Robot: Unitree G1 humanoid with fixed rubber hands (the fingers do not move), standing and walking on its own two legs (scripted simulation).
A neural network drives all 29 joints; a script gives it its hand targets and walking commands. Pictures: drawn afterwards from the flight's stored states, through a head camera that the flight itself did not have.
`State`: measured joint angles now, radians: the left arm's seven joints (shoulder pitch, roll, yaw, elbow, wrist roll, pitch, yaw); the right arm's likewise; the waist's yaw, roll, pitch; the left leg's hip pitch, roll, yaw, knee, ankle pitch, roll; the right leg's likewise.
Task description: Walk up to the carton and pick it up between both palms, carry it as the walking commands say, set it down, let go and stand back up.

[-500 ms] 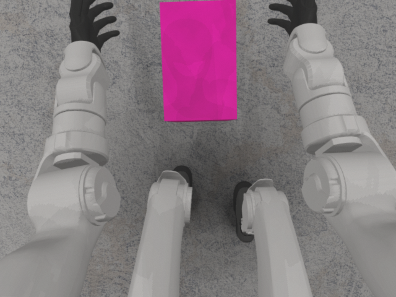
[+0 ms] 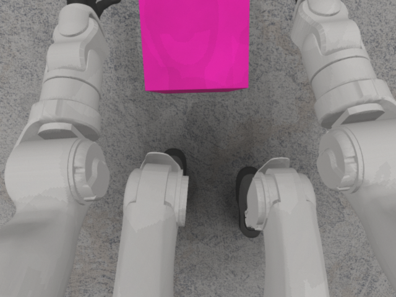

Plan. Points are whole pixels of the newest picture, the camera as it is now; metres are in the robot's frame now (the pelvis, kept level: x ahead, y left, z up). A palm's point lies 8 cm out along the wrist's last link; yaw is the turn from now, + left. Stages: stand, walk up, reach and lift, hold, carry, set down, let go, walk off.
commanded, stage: reach and lift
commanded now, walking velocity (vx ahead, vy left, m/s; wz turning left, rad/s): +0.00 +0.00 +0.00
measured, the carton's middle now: (194, 25) +0.55 +0.07 -0.29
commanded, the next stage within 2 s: none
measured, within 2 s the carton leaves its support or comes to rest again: leaves its support in 1.92 s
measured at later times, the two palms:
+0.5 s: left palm (96, 16) +0.53 +0.24 -0.21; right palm out of the picture +0.59 -0.09 -0.21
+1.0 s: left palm (112, 11) +0.54 +0.21 -0.20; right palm out of the picture +0.58 -0.06 -0.19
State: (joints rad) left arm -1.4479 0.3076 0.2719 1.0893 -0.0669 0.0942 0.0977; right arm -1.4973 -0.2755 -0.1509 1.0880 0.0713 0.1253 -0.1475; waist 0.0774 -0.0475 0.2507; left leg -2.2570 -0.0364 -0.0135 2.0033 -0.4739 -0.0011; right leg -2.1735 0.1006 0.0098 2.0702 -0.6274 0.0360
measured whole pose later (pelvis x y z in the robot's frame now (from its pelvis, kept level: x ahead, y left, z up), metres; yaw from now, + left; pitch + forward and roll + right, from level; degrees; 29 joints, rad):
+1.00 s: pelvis -0.01 +0.00 -0.04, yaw +0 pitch +34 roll +1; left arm -1.59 0.29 0.34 1.18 0.01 0.08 0.06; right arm -1.67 -0.23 -0.17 1.15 -0.01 0.15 -0.13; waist 0.10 -0.04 0.46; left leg -2.24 0.01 0.02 2.15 -0.50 0.00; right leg -2.18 0.12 0.02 2.23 -0.64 0.03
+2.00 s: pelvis +0.00 +0.00 -0.03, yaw -2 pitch +30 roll +0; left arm -1.44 0.22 0.33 0.81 0.01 0.30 0.09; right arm -1.55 -0.14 -0.26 0.89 -0.02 0.24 -0.23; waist 0.12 -0.08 0.53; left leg -2.13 -0.06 -0.03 2.17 -0.56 -0.04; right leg -2.08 0.17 0.03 2.23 -0.68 0.05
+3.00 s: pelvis -0.03 +0.00 +0.04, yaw -1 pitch +26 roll -1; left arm -1.45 0.08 0.47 0.63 0.19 0.40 0.15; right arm -1.51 -0.05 -0.38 0.74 -0.15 0.36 -0.27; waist 0.09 -0.07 0.52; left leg -1.90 -0.10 -0.06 1.91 -0.47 -0.05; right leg -1.84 0.17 0.05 1.96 -0.59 0.06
